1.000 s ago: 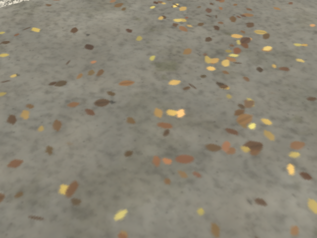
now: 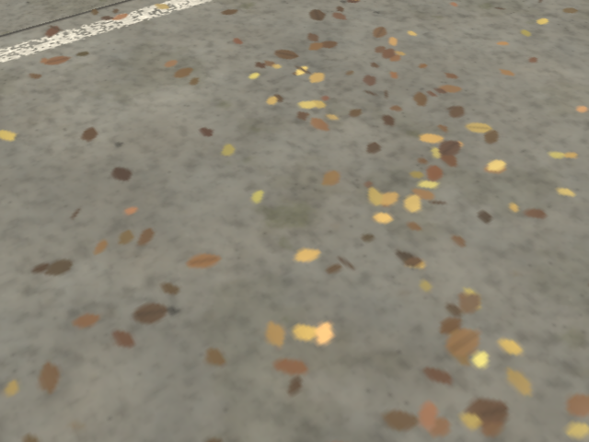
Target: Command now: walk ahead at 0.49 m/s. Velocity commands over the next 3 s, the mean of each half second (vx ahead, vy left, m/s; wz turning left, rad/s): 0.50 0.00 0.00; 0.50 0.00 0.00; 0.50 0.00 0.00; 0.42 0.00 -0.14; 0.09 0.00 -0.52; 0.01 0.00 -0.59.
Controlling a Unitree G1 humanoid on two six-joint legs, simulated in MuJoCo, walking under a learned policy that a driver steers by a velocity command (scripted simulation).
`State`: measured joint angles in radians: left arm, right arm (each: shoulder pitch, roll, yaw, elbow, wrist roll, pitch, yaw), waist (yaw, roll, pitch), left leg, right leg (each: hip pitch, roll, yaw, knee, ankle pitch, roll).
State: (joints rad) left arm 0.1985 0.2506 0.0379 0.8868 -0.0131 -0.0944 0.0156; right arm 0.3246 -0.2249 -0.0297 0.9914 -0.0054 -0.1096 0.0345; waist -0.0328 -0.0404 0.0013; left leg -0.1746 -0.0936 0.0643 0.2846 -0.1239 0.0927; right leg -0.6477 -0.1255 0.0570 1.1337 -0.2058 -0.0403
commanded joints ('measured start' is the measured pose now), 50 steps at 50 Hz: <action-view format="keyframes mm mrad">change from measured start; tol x16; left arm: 1 33 42 12 -42 12 6 7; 11 -252 49 4 -138 -10 -19 -41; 17 310 249 80 -4 12 -23 -39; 21 28 74 23 -56 13 -25 -49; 42 200 160 51 83 -3 26 -1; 45 335 -36 -12 57 10 0 -16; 50 114 97 39 19 -7 -15 -4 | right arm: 1 -39 -133 -21 -56 2 -16 -20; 17 166 -29 19 -42 18 -4 -28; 38 -424 -73 -17 -226 26 8 1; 41 -357 -109 -31 -219 27 -2 11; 44 110 -273 -95 -99 11 3 -11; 50 -134 -98 -36 -127 -4 -6 3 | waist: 1 46 77 53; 13 6 118 48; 17 140 -261 -391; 21 46 -24 -57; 38 102 -21 99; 43 -88 -35 -124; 45 -48 372 -396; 50 36 100 -58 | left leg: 1 -93 284 -217 -203 64 172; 13 191 348 -187 -14 189 86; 15 74 248 -100 350 395 33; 17 -521 30 -122 972 -422 -51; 18 -615 99 -187 1063 -384 -29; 31 -541 218 -94 464 206 -73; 39 -536 175 -71 250 122 -28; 43 11 99 -15 226 76 50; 45 598 499 -761 77 -115 271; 50 57 337 -347 -80 73 134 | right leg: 1 -31 -43 3 -144 151 28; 12 46 46 -51 -616 147 -9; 15 535 65 -53 -641 128 -90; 17 1066 -295 680 -821 -31 -308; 23 501 -98 159 -969 201 -178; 38 721 -131 16 -967 279 -147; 43 638 -55 -60 -537 696 -74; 44 400 25 -107 -188 337 -37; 45 33 201 -22 106 -354 10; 50 37 -17 26 68 -73 -19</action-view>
